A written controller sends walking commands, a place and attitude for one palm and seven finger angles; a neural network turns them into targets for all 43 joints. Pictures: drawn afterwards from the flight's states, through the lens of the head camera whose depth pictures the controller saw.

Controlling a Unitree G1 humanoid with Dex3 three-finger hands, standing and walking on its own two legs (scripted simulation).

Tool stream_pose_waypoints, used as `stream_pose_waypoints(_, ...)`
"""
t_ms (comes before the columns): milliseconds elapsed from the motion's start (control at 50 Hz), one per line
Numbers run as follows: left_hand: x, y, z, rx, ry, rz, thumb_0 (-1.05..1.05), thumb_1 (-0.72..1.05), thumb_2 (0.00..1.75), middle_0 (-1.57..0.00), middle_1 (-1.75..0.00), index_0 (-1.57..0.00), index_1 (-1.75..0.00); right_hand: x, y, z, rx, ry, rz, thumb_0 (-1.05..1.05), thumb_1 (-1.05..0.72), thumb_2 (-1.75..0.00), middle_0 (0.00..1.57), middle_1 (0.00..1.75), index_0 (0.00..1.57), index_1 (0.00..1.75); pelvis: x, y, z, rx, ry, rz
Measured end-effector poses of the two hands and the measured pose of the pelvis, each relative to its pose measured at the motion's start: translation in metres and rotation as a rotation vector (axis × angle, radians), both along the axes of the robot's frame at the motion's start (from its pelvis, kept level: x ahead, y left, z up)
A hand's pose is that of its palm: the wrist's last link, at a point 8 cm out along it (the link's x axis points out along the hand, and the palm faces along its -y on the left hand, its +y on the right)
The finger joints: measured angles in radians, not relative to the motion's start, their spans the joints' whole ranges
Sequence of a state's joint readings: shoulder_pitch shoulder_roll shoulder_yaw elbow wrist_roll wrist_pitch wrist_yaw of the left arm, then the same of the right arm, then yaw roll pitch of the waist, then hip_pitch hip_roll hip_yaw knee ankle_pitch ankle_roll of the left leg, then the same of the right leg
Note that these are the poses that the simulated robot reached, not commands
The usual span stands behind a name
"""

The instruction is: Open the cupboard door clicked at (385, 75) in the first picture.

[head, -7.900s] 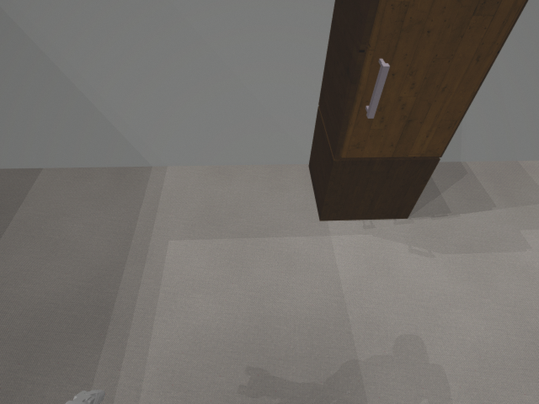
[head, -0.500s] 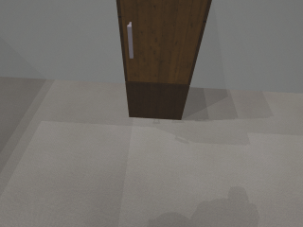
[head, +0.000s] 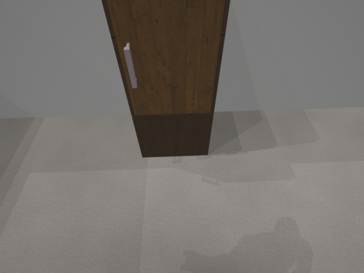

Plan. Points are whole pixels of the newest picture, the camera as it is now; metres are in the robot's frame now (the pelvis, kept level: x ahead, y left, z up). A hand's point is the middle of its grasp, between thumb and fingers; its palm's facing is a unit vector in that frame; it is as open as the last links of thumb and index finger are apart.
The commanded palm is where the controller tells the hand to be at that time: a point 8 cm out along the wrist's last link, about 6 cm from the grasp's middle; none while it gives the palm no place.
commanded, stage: take the last steps up to it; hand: left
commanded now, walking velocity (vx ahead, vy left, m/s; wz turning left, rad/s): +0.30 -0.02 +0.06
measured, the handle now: (131, 66) +0.86 +0.21 -0.03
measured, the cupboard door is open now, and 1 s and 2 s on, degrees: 0 0 0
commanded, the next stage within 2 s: come to a stop and stand still in 0.72 s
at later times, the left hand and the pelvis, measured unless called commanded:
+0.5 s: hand out of the picture +0.11 +0.18 -0.18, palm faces +0.08 -0.99 -0.14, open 7.4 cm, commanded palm none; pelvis +0.18 +0.02 +0.00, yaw +0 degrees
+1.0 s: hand (135, 181) +0.40 +0.16 -0.15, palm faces +0.02 -0.97 -0.25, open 7.3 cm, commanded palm none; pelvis +0.34 -0.03 +0.01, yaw +0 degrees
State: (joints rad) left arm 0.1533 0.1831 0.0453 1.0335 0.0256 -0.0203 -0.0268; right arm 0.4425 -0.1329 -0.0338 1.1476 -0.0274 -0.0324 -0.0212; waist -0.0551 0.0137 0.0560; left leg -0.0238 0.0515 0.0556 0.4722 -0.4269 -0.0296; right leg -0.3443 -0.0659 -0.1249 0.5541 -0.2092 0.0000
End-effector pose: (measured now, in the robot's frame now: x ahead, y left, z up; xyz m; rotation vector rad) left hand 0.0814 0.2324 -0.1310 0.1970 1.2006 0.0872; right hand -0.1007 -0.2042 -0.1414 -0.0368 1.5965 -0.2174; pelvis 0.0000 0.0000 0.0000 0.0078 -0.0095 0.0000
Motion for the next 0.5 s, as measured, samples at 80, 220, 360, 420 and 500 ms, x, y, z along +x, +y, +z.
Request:
stream_pose_waypoints(80,0.025,-0.019,0.002,-0.006,-0.064,0.036,0.00,0.90,0.90,-0.20,-0.30,-0.20,-0.30,0.036,-0.022,-0.004,0.004,0.012,0.030,0.01,-0.91,-0.90,0.20,0.30,0.20,0.30,0.022,-0.014,-0.001,-0.011,-0.011,0.019)
stream_pose_waypoints(220,0.015,-0.016,0.009,0.026,0.036,0.110,-0.01,0.94,0.90,-0.20,-0.30,-0.20,-0.30,0.174,-0.049,0.010,-0.046,-0.229,0.108,0.01,-0.91,-0.90,0.20,0.30,0.20,0.30,0.068,-0.019,0.014,-0.015,-0.001,0.033)
stream_pose_waypoints(360,-0.001,-0.013,-0.006,-0.030,0.201,0.170,0.00,0.92,0.90,-0.20,-0.30,-0.20,-0.30,0.309,-0.032,0.023,-0.057,-0.425,0.203,0.01,-0.91,-0.90,0.19,0.30,0.19,0.30,0.122,-0.004,0.010,-0.032,-0.006,0.032)
stream_pose_waypoints(420,-0.001,-0.008,-0.020,-0.060,0.271,0.198,0.00,0.91,0.90,-0.20,-0.30,-0.20,-0.30,0.356,-0.015,0.021,-0.070,-0.484,0.238,0.01,-0.91,-0.90,0.20,0.30,0.19,0.30,0.150,0.009,-0.001,-0.039,-0.011,0.028)
stream_pose_waypoints(500,0.025,0.002,-0.023,-0.069,0.324,0.176,0.00,0.91,0.90,-0.20,-0.30,-0.20,-0.30,0.379,0.000,0.021,-0.076,-0.504,0.218,0.01,-0.91,-0.90,0.20,0.30,0.20,0.30,0.176,0.019,-0.002,-0.019,-0.019,0.005)
